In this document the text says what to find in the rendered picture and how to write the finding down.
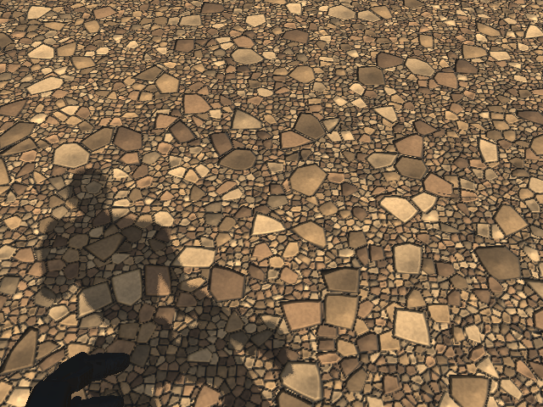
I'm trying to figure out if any left robot hand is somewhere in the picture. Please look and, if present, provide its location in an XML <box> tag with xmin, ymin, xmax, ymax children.
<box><xmin>25</xmin><ymin>352</ymin><xmax>130</xmax><ymax>407</ymax></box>

